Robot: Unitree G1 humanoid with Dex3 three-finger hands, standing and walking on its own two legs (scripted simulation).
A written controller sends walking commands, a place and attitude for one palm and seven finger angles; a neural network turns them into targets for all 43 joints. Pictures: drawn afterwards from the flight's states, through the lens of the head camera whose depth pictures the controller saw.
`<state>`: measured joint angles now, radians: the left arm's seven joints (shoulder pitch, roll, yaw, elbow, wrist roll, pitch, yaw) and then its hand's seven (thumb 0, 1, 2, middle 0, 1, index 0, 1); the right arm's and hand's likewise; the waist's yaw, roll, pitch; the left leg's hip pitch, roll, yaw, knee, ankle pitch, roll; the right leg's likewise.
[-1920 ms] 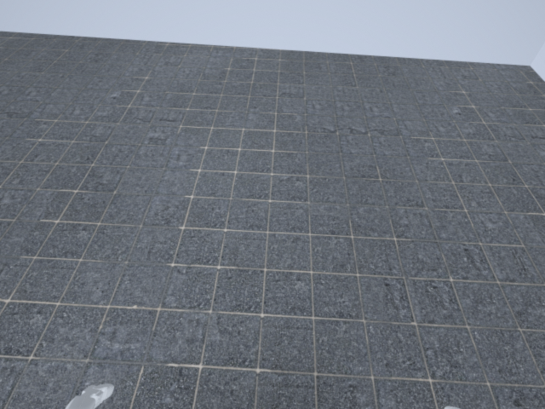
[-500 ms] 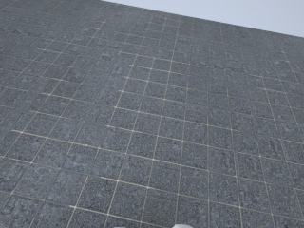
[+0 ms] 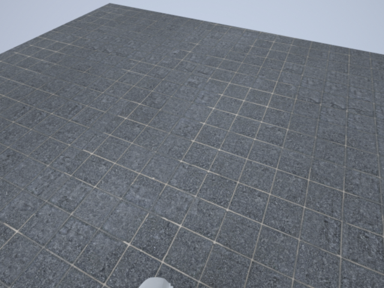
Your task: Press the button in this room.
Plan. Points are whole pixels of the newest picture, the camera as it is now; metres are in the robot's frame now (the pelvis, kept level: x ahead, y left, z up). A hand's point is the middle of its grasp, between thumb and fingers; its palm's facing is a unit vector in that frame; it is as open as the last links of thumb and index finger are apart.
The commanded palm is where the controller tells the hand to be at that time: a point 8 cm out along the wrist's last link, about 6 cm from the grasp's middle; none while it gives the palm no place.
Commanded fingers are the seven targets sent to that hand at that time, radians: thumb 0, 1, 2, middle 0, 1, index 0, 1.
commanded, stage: turn or walk to find it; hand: left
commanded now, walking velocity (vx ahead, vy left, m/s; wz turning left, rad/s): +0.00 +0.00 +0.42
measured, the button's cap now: out of the picture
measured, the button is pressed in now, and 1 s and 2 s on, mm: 0 0 0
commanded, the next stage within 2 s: none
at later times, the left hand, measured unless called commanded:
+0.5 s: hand out of the picture +0.00 +0.27 -0.17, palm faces +0.26 -0.94 -0.23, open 7.4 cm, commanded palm none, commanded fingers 0.00 0.90 0.90 -0.20 -0.30 -0.20 -0.30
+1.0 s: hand out of the picture -0.05 +0.20 -0.16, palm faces +0.44 -0.87 -0.24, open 7.4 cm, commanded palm none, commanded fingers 0.00 0.90 0.90 -0.20 -0.30 -0.20 -0.30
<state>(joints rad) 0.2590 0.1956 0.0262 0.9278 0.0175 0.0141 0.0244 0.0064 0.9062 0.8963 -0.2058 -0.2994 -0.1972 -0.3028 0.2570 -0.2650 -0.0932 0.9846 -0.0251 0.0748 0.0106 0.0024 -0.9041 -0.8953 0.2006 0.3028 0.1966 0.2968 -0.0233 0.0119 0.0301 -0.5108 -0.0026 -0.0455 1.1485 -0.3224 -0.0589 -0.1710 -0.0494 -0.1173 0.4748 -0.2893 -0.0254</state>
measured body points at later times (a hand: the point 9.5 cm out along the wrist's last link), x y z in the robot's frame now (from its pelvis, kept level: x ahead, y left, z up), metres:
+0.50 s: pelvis -0.02 +0.05 +0.00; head +0.00 +0.08 +0.45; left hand -0.02 +0.32 -0.15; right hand +0.11 -0.16 -0.13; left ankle -0.04 +0.14 -0.74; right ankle +0.00 -0.11 -0.67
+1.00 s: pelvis -0.03 +0.00 +0.00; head +0.00 -0.01 +0.45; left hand -0.07 +0.24 -0.14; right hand +0.09 -0.23 -0.16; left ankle -0.12 +0.13 -0.66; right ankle +0.01 -0.08 -0.74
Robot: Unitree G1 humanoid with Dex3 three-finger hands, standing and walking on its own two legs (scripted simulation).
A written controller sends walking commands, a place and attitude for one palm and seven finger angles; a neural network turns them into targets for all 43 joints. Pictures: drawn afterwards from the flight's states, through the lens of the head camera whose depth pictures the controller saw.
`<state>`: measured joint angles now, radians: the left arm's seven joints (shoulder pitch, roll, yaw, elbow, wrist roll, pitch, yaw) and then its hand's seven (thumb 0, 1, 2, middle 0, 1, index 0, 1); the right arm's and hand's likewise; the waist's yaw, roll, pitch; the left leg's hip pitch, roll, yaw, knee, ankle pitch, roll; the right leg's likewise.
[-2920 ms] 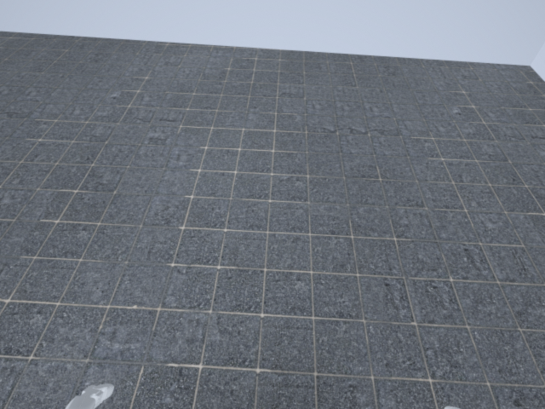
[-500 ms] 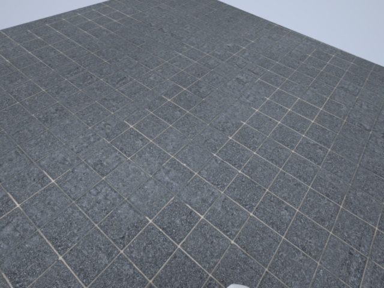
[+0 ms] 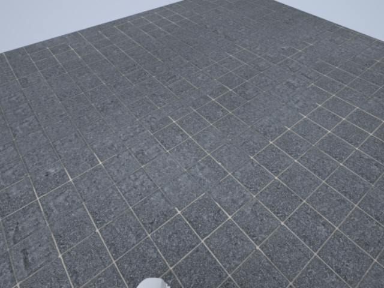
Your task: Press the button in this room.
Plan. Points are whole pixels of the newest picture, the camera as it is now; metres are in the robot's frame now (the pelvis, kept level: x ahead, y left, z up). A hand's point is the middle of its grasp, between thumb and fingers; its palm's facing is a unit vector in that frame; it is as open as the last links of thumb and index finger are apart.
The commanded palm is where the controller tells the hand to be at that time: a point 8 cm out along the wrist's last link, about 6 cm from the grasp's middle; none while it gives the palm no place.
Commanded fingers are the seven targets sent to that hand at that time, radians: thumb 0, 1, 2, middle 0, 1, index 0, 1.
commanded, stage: turn or walk to find it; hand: left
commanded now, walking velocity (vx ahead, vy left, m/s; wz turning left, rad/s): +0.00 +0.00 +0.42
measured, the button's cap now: out of the picture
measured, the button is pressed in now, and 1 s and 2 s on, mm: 0 0 0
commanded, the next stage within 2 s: none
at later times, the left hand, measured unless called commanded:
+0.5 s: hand out of the picture -0.01 +0.28 -0.17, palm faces +0.24 -0.94 -0.23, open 7.4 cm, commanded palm none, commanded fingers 0.00 0.90 0.90 -0.20 -0.30 -0.20 -0.30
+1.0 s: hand out of the picture -0.05 +0.20 -0.15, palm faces +0.42 -0.87 -0.25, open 7.4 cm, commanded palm none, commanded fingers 0.00 0.90 0.90 -0.20 -0.30 -0.20 -0.30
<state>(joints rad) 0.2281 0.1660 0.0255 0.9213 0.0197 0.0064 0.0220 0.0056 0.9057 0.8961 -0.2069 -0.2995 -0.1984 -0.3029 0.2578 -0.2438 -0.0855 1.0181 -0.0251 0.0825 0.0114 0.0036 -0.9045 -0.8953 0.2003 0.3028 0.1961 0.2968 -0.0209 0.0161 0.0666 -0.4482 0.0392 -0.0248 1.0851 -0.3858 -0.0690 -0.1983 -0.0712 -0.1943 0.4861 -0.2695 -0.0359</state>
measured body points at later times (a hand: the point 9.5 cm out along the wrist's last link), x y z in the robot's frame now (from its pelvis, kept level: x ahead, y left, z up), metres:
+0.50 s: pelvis -0.02 +0.06 +0.00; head -0.01 +0.09 +0.45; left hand -0.02 +0.33 -0.15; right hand +0.10 -0.16 -0.13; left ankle -0.03 +0.14 -0.74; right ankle -0.02 -0.11 -0.66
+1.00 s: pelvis -0.05 +0.00 +0.00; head -0.02 -0.02 +0.45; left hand -0.07 +0.24 -0.13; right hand +0.07 -0.24 -0.16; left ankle -0.13 +0.14 -0.65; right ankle -0.01 -0.08 -0.74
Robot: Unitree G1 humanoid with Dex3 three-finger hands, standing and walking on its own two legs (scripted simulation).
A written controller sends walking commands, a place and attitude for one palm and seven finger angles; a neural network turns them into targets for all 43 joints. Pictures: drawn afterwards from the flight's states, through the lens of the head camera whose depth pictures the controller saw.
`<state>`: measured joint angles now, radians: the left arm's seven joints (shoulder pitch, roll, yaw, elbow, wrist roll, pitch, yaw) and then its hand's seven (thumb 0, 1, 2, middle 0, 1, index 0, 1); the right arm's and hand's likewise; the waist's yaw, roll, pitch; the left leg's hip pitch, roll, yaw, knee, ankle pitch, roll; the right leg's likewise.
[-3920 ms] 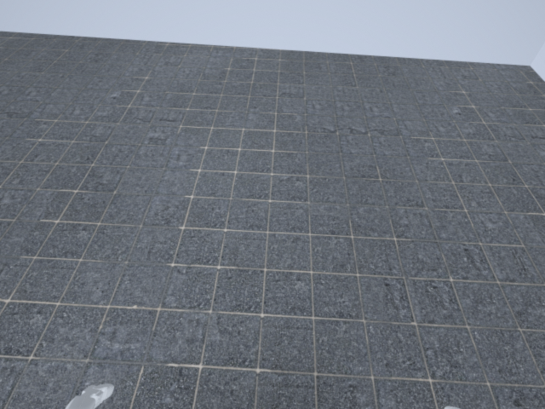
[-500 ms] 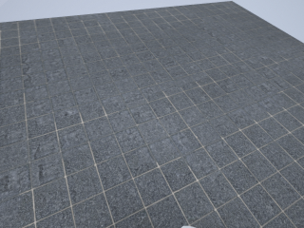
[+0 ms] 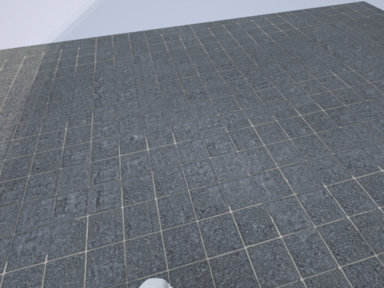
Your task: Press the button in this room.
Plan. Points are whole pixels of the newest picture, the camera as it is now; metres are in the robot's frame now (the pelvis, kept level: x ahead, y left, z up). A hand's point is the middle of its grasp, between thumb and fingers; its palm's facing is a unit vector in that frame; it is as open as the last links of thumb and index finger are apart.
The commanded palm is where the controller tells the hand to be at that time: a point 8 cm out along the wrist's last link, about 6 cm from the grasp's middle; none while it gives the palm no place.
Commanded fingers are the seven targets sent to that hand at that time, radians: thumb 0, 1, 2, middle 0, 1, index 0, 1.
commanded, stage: turn or walk to find it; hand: left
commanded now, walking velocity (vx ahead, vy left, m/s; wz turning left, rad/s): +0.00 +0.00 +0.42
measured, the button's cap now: out of the picture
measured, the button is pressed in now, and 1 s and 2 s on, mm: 0 0 0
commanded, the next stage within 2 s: none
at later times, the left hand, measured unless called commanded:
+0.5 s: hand out of the picture -0.03 +0.28 -0.18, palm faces +0.25 -0.94 -0.22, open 7.4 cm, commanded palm none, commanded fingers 0.00 0.90 0.90 -0.20 -0.30 -0.20 -0.30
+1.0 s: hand out of the picture -0.06 +0.20 -0.14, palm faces +0.40 -0.87 -0.27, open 7.4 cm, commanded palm none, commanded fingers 0.00 0.90 0.90 -0.20 -0.30 -0.20 -0.30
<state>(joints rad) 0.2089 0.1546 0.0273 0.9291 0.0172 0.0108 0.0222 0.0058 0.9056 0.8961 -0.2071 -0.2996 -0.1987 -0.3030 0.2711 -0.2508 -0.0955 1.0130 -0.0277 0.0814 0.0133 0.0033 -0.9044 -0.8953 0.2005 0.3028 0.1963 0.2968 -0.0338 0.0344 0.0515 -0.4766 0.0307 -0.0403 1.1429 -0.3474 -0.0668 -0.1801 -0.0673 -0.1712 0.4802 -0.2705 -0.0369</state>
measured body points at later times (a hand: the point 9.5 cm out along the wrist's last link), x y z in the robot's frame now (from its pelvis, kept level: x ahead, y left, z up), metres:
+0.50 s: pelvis -0.04 +0.06 +0.00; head -0.02 +0.10 +0.45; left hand -0.04 +0.33 -0.16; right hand +0.10 -0.16 -0.13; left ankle -0.04 +0.14 -0.74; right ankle -0.03 -0.10 -0.66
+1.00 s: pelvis -0.07 -0.01 +0.00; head -0.04 -0.04 +0.45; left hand -0.08 +0.24 -0.12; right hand +0.03 -0.25 -0.17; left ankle -0.14 +0.13 -0.64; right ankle -0.04 -0.09 -0.74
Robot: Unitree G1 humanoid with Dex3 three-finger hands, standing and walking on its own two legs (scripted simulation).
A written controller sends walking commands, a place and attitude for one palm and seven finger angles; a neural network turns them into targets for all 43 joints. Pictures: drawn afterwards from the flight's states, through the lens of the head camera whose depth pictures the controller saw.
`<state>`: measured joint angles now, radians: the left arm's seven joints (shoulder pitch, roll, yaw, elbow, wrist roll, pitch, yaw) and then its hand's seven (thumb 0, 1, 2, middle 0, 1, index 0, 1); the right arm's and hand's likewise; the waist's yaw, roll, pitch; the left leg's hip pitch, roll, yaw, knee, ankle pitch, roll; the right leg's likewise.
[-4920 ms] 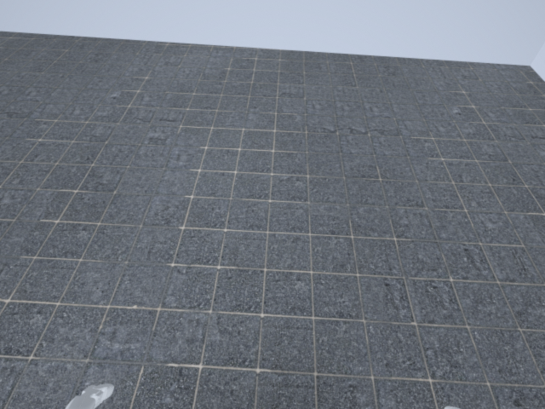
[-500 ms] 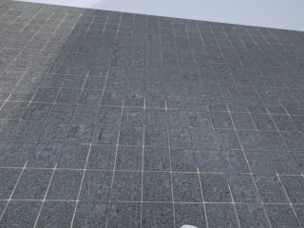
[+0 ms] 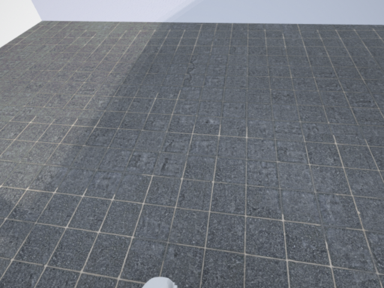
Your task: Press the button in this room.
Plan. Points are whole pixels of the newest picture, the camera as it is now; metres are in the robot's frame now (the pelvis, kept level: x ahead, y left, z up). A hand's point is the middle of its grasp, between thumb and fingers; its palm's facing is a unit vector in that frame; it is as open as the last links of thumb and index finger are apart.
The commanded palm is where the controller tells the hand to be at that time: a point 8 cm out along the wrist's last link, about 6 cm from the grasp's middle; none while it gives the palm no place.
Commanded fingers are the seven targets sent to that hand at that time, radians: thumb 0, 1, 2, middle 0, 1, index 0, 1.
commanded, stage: turn or walk to find it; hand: left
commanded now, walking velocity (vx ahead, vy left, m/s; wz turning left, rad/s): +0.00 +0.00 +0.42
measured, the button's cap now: out of the picture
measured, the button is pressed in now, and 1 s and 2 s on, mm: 0 0 0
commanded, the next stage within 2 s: none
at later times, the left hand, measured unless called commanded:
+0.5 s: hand out of the picture -0.06 +0.27 -0.18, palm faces +0.29 -0.93 -0.23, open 7.4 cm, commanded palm none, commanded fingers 0.00 0.90 0.90 -0.20 -0.30 -0.20 -0.30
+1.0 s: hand out of the picture -0.03 +0.20 -0.14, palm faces +0.41 -0.87 -0.28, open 7.4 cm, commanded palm none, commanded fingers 0.00 0.90 0.90 -0.20 -0.30 -0.20 -0.30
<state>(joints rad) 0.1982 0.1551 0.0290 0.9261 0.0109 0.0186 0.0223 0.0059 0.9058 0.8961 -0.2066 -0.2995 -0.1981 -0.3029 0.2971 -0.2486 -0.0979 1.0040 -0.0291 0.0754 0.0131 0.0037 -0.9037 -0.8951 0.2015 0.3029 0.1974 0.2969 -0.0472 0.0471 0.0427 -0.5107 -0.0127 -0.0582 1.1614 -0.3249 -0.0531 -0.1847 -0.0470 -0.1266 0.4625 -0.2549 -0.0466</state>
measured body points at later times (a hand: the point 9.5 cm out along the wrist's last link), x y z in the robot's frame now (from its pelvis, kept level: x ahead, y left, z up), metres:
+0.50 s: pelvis -0.04 +0.05 -0.01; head -0.02 +0.08 +0.44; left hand -0.08 +0.32 -0.17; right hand +0.13 -0.16 -0.13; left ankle -0.07 +0.14 -0.74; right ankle -0.02 -0.09 -0.67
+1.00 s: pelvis -0.04 -0.01 +0.00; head +0.00 -0.04 +0.44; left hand -0.06 +0.24 -0.12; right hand +0.08 -0.24 -0.17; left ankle -0.14 +0.13 -0.64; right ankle -0.02 -0.09 -0.74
